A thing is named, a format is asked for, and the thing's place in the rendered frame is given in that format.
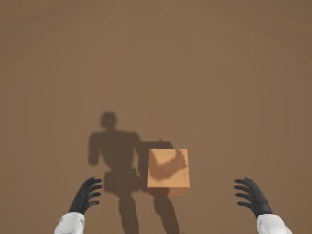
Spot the robot right hand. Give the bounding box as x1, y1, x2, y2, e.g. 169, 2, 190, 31
234, 177, 273, 219

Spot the robot left hand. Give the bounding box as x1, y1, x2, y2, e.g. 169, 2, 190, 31
69, 177, 103, 215

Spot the robot left forearm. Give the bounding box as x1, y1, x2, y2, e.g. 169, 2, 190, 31
54, 212, 85, 234

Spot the robot right forearm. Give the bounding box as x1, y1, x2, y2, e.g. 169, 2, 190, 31
257, 214, 292, 234

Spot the carton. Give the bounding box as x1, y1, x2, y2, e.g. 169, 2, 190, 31
147, 149, 190, 196

